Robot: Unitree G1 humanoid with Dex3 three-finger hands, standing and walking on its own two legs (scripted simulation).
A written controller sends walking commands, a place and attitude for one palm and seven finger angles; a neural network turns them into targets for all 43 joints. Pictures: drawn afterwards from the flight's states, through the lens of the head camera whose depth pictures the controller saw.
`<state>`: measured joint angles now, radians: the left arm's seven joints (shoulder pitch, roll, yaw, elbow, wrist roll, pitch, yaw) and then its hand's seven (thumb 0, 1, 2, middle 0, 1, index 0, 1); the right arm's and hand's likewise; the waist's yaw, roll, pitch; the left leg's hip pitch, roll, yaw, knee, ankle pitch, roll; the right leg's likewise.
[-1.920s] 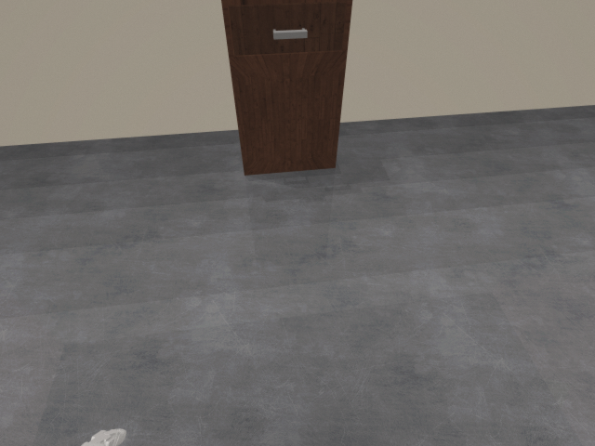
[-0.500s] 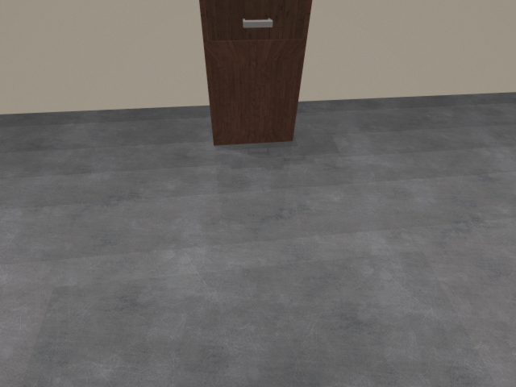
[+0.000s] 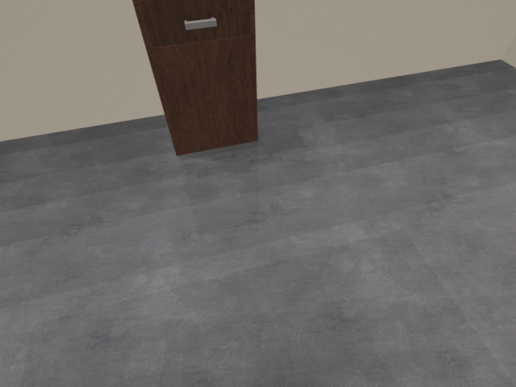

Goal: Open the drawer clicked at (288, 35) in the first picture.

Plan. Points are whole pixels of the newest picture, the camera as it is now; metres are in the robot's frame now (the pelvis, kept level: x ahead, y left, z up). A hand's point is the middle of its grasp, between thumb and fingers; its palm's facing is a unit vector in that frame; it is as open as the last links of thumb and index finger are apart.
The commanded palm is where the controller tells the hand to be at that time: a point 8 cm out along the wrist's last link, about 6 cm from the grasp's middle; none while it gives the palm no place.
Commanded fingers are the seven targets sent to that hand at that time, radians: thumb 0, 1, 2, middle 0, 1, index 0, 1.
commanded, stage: walk to a spot facing it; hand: left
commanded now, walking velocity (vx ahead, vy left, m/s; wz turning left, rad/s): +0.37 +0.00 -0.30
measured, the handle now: (200, 22) +1.47 +0.36 -0.03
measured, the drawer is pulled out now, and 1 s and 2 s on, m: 0.00 0.00 0.00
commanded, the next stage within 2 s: turn to face it in 1.64 s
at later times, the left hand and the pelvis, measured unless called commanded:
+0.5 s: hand out of the picture +0.14 +0.21 -0.18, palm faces -0.03 -0.99 -0.14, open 7.4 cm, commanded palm none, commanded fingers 0.00 0.90 0.90 -0.20 -0.30 -0.20 -0.30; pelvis +0.21 +0.04 -0.01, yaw -9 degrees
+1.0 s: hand (227, 201) +0.58 +0.13 -0.16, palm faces -0.38 -0.92 -0.14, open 7.4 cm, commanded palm none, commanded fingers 0.00 0.90 0.90 -0.20 -0.30 -0.20 -0.30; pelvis +0.42 +0.01 +0.01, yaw -19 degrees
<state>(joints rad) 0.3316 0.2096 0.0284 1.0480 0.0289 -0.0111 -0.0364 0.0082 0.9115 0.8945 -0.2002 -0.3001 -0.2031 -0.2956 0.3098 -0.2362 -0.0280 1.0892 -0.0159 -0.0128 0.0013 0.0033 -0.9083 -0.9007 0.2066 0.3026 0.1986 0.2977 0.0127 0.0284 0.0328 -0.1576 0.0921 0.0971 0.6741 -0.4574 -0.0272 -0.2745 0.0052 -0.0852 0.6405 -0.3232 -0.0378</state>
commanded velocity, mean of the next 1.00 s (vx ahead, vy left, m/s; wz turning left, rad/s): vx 0.37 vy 0.00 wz -0.27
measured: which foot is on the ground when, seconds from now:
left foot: up 0.00-0.44, down 0.46-1.00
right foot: down 0.00-0.46, up 0.48-1.00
